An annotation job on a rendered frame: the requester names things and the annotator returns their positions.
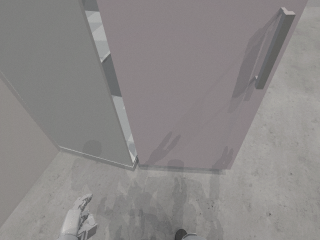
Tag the left robot hand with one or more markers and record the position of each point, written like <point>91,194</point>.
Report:
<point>75,217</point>

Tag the fridge door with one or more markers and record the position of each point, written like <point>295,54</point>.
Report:
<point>186,72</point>

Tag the handle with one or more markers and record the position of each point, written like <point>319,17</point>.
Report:
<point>278,39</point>

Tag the right robot foot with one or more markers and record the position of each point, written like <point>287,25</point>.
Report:
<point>180,234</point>

